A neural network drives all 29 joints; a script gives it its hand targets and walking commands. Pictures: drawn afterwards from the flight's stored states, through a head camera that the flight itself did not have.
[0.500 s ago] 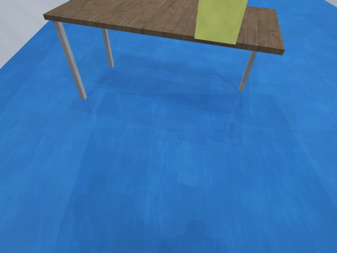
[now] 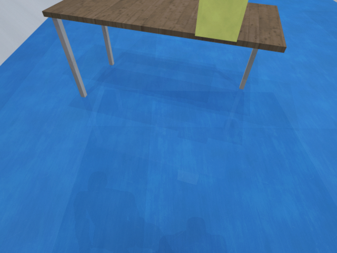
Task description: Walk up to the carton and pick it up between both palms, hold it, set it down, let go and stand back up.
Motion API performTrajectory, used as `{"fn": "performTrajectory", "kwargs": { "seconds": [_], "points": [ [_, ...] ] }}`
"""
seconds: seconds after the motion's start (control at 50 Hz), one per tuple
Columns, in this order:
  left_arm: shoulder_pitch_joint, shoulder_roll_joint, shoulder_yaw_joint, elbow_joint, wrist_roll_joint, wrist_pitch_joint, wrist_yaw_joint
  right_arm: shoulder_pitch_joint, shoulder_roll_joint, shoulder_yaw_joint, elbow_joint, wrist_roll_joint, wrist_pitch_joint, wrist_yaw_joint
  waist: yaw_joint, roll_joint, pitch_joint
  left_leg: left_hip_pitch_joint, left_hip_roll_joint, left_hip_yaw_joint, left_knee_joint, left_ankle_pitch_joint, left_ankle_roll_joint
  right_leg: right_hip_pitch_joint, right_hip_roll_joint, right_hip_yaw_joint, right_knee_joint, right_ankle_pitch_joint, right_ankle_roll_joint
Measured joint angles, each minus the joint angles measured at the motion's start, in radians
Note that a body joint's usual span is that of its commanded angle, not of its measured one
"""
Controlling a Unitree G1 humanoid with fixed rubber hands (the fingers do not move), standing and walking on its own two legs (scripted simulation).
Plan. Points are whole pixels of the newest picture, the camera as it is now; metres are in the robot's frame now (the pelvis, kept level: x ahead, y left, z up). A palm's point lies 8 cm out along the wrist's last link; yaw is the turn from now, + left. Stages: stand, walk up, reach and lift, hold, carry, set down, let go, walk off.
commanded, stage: stand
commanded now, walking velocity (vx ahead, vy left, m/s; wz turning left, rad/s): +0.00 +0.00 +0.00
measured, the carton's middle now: (221, 9) +1.27 -0.29 +0.08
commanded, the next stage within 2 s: walk up in 1.12 s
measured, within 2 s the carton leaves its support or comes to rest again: neither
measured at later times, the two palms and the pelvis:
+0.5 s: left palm out of the picture -0.04 +0.19 -0.15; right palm out of the picture -0.02 -0.20 -0.15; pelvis +0.01 +0.00 +0.00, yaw +0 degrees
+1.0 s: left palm out of the picture -0.04 +0.20 -0.15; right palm out of the picture -0.02 -0.19 -0.14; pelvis +0.01 +0.01 +0.00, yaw +0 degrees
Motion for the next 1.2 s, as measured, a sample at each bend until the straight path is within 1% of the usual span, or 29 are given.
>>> {"fn": "performTrajectory", "kwargs": {
  "seconds": [0.22,0.36,0.56,0.64,0.74,1.04,1.1,1.2],
  "points": [
    [-0.007,-0.008,-0.005,-0.007,0.001,-0.009,-0.004,-0.007,0.003,0.003,0.001,0.001,0.0,0.0,0.003,0.006,-0.001,0.003,0.006,-0.004,0.008,-0.012,-0.003,0.009,0.005,-0.005,-0.005,-0.005,-0.002],
    [-0.017,0.001,0.001,-0.006,-0.001,-0.006,-0.003,-0.001,0.0,-0.001,0.002,0.001,-0.005,-0.003,0.004,-0.004,0.003,0.012,0.005,-0.001,0.004,-0.015,-0.002,0.017,0.004,-0.002,-0.006,-0.009,-0.001],
    [-0.031,0.002,0.003,-0.005,0.0,-0.001,-0.001,0.009,0.005,0.005,0.003,0.003,-0.011,-0.003,0.002,-0.012,0.0,0.023,0.001,0.0,0.001,-0.018,0.002,0.028,-0.001,-0.002,-0.011,-0.011,0.003],
    [-0.033,0.001,0.003,-0.002,0.0,0.001,-0.002,0.014,0.009,0.006,0.0,0.002,-0.011,-0.002,-0.004,-0.011,0.004,0.025,0.0,0.001,0.001,-0.018,0.005,0.031,-0.003,-0.003,-0.014,-0.01,0.006],
    [-0.028,0.006,0.002,-0.003,0.0,0.003,-0.006,0.022,0.01,0.006,-0.002,0.002,-0.005,-0.004,-0.003,-0.006,0.005,0.018,-0.003,0.001,0.005,-0.019,0.008,0.027,-0.006,-0.002,-0.015,-0.009,0.01],
    [-0.016,0.003,0.002,0.005,-0.002,0.002,-0.008,0.026,0.005,0.002,-0.008,0.003,-0.008,0.001,-0.003,-0.013,-0.004,0.022,-0.011,0.009,-0.008,-0.019,0.016,0.026,-0.015,0.004,-0.02,-0.009,0.019],
    [-0.018,0.005,0.0,0.002,-0.005,0.003,-0.006,0.026,0.004,0.002,-0.011,0.005,-0.009,-0.002,0.001,-0.015,-0.009,0.024,-0.013,0.013,-0.011,-0.02,0.017,0.023,-0.017,0.008,-0.017,-0.013,0.021],
    [-0.024,0.001,-0.002,0.007,-0.002,0.001,-0.002,0.026,0.008,0.004,-0.016,0.002,-0.013,-0.005,-0.003,-0.013,-0.003,0.028,-0.013,0.013,-0.013,-0.022,0.018,0.03,-0.017,0.006,-0.023,-0.013,0.022]
  ]
}}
